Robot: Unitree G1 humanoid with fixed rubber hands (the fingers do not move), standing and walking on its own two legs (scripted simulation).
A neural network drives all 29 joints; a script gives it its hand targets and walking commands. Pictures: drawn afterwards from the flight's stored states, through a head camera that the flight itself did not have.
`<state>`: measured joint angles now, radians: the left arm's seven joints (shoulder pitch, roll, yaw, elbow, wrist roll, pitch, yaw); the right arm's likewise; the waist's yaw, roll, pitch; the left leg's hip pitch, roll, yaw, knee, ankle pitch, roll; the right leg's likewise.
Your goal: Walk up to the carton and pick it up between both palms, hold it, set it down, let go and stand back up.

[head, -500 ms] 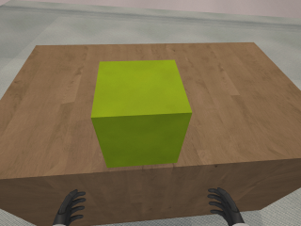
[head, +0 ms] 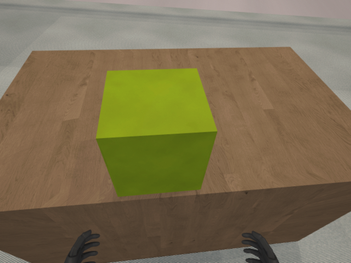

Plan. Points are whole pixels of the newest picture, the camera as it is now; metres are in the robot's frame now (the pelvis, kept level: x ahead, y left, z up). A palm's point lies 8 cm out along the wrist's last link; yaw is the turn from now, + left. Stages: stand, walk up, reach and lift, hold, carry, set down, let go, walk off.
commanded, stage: let go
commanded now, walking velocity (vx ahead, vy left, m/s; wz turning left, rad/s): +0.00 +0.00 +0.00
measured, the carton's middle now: (156, 133) +0.42 +0.05 +0.06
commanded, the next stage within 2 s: stand in 0.26 s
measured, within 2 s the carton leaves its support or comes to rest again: neither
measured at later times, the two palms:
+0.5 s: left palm out of the picture +0.08 +0.25 -0.12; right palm out of the picture +0.08 -0.23 -0.13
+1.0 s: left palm out of the picture -0.11 +0.22 -0.16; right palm out of the picture +0.02 -0.22 -0.15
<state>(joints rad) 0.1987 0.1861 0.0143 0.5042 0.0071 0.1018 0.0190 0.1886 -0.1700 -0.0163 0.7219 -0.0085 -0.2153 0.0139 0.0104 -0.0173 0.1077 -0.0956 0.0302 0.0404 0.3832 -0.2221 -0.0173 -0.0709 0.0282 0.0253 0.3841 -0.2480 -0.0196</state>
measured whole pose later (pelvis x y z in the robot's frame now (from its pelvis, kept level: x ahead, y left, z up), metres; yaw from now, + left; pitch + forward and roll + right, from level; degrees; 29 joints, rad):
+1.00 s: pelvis -0.03 +0.00 -0.02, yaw +11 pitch +1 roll -2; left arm 0.40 0.18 0.06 1.05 0.03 0.03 0.03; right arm 0.39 -0.14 -0.03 0.92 -0.04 0.01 -0.01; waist 0.03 -0.01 -0.07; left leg -0.39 -0.04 -0.14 0.62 -0.25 -0.01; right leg -0.26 -0.02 -0.16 0.57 -0.32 -0.02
